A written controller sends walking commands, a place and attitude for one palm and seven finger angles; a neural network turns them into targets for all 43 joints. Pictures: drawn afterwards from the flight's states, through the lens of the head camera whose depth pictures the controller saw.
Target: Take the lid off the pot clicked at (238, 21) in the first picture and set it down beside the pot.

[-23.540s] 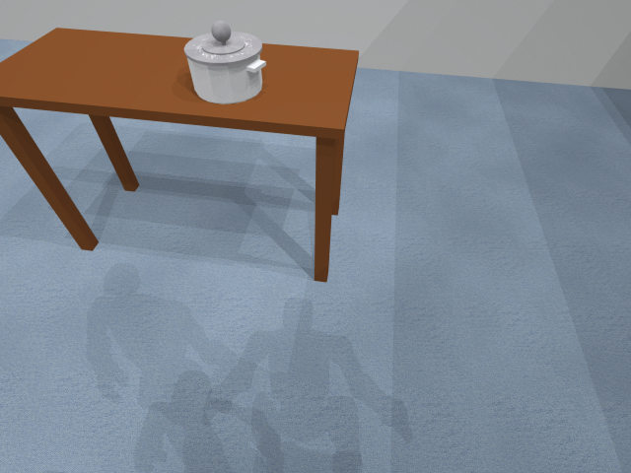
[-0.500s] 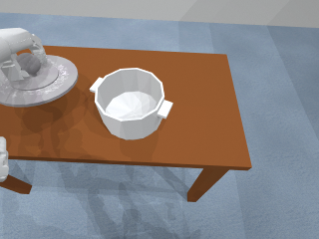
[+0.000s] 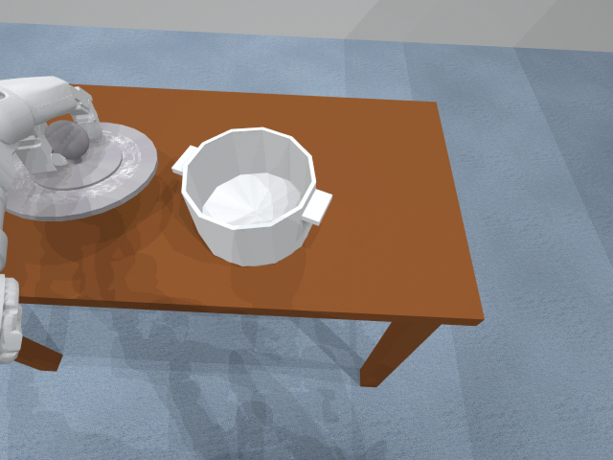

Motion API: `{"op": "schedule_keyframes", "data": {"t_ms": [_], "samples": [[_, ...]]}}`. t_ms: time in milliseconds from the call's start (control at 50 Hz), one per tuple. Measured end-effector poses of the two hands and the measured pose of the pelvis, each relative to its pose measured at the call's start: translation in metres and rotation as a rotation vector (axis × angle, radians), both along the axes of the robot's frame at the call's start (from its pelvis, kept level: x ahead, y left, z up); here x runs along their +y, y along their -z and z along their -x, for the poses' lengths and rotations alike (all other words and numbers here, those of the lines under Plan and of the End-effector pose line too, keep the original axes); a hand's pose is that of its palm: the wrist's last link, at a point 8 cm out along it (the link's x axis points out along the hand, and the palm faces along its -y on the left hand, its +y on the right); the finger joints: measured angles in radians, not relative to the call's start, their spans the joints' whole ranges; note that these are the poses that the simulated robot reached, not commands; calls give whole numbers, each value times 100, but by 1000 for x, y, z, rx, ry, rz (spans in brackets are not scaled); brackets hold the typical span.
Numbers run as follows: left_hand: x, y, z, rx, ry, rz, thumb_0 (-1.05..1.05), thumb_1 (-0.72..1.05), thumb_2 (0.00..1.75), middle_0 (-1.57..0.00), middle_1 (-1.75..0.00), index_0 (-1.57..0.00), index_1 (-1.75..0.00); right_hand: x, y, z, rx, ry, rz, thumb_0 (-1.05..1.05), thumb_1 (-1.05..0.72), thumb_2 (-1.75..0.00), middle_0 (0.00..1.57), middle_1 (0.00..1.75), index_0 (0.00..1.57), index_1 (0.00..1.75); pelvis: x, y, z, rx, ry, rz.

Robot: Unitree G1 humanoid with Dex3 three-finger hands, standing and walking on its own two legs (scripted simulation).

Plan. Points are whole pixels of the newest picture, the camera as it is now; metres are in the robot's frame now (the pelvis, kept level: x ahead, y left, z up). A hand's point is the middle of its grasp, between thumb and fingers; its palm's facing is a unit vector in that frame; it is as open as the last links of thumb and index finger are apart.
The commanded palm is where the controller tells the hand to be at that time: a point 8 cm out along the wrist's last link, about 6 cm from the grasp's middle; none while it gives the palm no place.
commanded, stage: lower the lid onto the table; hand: left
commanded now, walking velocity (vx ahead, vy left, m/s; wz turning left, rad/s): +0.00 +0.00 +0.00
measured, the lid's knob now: (67, 140) +0.50 +0.30 +0.11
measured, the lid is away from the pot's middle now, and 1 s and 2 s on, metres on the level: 0.23 0.23 0.23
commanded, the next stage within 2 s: open the fingers wide in 1.90 s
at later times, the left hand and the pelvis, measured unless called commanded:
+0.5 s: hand (70, 165) +0.46 +0.29 +0.10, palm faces -0.49 -0.06 -0.87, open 8.1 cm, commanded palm +0.50 +0.29 +0.17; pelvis -0.01 +0.00 +0.00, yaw -1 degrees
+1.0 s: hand (76, 178) +0.47 +0.30 +0.07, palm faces -0.51 -0.08 -0.85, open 8.1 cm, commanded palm +0.51 +0.30 +0.13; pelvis +0.00 +0.01 -0.01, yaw -2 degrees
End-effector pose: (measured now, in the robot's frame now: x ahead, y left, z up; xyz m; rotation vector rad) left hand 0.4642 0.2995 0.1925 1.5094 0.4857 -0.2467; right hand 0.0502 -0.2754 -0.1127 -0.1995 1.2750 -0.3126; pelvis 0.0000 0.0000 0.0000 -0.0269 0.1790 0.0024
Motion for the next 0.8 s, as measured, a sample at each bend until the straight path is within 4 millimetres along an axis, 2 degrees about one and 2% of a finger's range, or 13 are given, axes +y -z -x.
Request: {"op": "schedule_keyframes", "data": {"t_ms": [240, 580, 800], "samples": [[-11, 14, -2, 2, 30, 10, 8, 30, 94, -108, -113, -48, -86, -4, -2, 13, -7, 23, 27, 0, -91, -90, 20, 30, 20, 30, -1, 2, 4, 0, 7, 2], [-6, 39, -9, 57, 9, 12, 8, 31, 94, -108, -113, -48, -86, -4, 1, 48, 72, 80, 51, 0, -91, -90, 20, 30, 20, 30, 2, 5, 4, 27, 20, 5], [-3, 54, -15, 59, 11, 25, 8, 31, 94, -108, -113, -48, -86, 0, 1, 52, 80, 101, 61, 0, -91, -90, 20, 30, 20, 30, 5, 8, 2, 47, 27, 9]]}}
